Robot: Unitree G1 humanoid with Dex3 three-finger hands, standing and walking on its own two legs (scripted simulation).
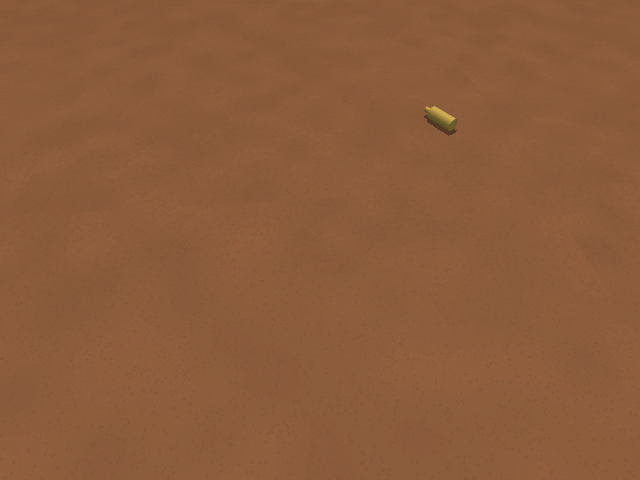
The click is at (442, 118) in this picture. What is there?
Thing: lying bottle
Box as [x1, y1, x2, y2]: [424, 106, 457, 130]
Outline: 425,107 424,110 428,113 428,118 448,130 451,130 455,126 457,120 452,116 434,106 431,108
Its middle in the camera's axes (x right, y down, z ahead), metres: +0.67 -0.70 +2.18
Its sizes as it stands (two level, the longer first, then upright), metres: 0.202 0.072 0.072
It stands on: the floor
